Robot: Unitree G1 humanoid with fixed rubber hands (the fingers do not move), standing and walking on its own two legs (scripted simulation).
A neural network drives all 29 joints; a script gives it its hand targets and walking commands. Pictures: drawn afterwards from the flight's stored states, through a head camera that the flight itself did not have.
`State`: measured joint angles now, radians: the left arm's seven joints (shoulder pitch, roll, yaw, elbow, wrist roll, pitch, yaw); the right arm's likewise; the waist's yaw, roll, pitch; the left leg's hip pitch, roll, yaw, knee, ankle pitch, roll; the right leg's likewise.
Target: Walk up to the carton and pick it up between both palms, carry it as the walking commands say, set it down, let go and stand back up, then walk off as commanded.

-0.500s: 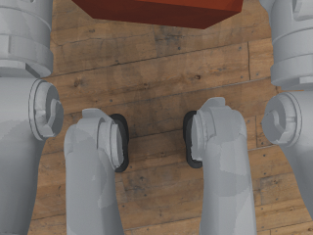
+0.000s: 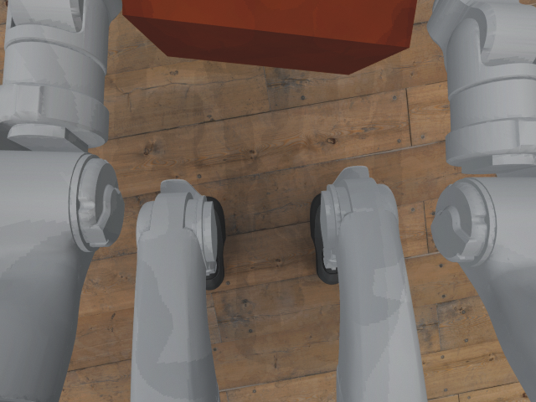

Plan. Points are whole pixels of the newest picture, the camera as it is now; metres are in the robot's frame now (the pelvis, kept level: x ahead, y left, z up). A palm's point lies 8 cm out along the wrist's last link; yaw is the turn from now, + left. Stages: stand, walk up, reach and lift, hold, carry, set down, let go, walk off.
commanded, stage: reach and lift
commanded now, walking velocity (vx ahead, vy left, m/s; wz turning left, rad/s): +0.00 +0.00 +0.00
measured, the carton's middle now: out of the picture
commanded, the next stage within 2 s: none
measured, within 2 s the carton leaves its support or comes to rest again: neither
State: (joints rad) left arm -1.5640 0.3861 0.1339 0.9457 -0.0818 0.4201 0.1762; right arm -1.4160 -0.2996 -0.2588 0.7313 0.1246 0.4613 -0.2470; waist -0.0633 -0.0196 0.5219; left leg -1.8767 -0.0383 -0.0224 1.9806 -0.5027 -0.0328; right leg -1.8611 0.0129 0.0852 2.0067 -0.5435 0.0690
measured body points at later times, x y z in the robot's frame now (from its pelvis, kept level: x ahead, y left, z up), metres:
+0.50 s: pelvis +0.00 +0.01 +0.06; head +0.31 +0.00 +0.37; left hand +0.58 +0.15 -0.02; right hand +0.53 -0.21 -0.01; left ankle +0.15 +0.12 -0.40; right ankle +0.14 -0.14 -0.40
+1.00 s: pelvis -0.01 +0.01 +0.12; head +0.28 +0.00 +0.45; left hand +0.55 +0.15 +0.06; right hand +0.51 -0.21 +0.06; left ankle +0.15 +0.12 -0.40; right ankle +0.14 -0.14 -0.40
